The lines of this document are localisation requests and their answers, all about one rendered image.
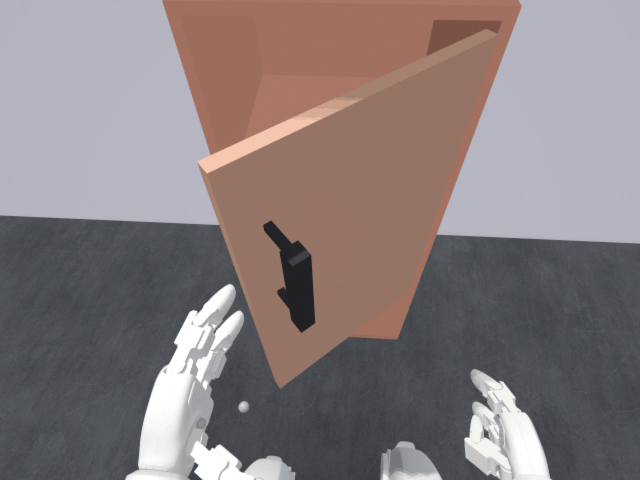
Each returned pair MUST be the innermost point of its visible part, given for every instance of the robot right hand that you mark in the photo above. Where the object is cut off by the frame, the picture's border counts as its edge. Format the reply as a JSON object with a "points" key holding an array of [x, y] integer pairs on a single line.
{"points": [[514, 448]]}

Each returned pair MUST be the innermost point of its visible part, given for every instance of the right robot thigh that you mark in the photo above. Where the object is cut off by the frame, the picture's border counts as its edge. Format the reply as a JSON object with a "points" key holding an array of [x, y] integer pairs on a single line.
{"points": [[407, 464]]}

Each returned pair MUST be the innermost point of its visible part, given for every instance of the cupboard door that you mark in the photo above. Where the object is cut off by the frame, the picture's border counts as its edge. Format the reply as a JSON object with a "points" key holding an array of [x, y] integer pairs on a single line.
{"points": [[358, 181]]}

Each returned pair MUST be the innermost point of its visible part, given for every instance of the robot left hand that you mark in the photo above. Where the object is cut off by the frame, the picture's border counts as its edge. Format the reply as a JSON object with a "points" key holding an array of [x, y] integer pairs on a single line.
{"points": [[170, 441]]}

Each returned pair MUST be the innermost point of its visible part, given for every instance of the robot thigh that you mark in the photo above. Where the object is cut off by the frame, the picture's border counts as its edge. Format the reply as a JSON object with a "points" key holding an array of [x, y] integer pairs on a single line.
{"points": [[407, 464], [270, 469]]}

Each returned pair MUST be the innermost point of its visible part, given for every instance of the handle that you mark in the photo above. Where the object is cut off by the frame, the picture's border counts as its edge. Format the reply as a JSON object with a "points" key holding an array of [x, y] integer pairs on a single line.
{"points": [[297, 270]]}

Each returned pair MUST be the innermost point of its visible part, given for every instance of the left robot thigh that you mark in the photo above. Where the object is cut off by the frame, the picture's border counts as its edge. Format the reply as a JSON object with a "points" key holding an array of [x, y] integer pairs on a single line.
{"points": [[270, 469]]}

